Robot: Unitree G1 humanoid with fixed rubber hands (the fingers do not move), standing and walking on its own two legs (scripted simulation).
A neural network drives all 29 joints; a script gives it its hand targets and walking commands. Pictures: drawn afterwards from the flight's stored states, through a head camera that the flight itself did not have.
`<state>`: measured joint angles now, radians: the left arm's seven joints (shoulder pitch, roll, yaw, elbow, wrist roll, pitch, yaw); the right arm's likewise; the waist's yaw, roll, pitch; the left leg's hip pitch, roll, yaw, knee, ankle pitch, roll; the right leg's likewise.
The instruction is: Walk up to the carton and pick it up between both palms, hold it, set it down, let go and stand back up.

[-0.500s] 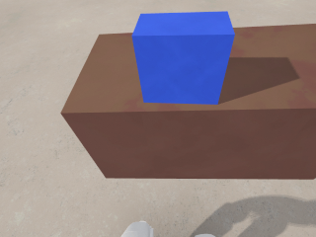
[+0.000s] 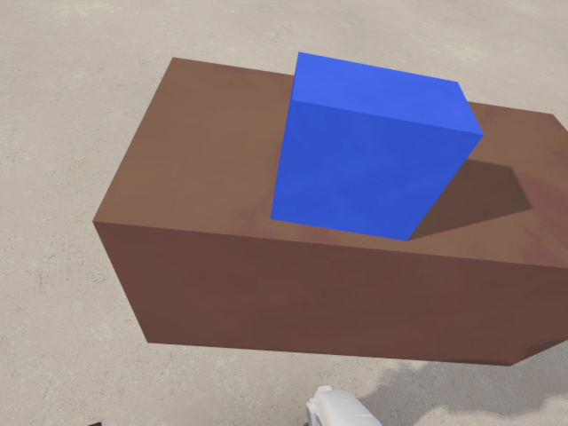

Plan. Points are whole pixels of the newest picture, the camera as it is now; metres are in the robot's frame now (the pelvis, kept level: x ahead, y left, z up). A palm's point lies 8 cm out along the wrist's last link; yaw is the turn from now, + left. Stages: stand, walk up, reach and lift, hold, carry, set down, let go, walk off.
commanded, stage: walk up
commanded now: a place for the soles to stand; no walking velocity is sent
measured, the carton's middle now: (357, 155) +0.58 -0.12 +0.05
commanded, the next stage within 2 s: none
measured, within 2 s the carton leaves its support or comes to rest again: neither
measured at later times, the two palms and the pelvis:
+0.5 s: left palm (174, 421) +0.14 +0.16 -0.10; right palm out of the picture +0.14 -0.46 -0.13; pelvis +0.08 -0.15 -0.01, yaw -1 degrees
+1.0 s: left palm (259, 369) +0.21 +0.05 -0.09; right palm out of the picture +0.13 -0.56 -0.17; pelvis +0.12 -0.25 -0.02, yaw -6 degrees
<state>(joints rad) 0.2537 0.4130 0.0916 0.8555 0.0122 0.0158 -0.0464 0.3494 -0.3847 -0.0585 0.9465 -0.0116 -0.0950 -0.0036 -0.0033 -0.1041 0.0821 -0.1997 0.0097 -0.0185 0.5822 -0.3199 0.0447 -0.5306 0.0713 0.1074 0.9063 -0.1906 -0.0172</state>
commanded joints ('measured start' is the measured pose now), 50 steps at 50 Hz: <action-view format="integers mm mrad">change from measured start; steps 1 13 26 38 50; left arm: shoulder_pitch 2 -82 -19 212 -64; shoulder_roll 153 162 221 166 237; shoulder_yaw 26 35 67 29 79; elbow -40 -117 -62 -33 -1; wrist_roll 20 20 -26 -41 -10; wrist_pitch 19 -28 -83 -41 -88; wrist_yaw -13 -41 30 76 139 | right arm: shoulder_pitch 39 -51 89 -312 122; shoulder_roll -272 -329 -240 -156 -237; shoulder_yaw -81 -93 -56 -38 -78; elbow -86 -141 -33 -186 38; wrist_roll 15 -1 5 -25 -27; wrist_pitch -12 -12 78 110 194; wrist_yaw -47 -40 -2 -58 0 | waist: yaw -14 6 -47 122 -54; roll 235 284 -115 346 -213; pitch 28 -37 109 -201 95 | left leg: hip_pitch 151 215 -157 -312 -149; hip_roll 226 344 34 270 -73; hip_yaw -165 -132 -21 -269 -115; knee -299 -123 423 -116 405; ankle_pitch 291 429 9 210 -90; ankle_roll -65 156 -28 170 -17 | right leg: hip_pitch -173 -31 240 516 244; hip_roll -22 -173 -122 -130 -101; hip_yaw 66 -32 241 267 224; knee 111 -230 -809 148 -740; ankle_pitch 40 -133 156 -581 327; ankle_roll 5 -16 256 -49 528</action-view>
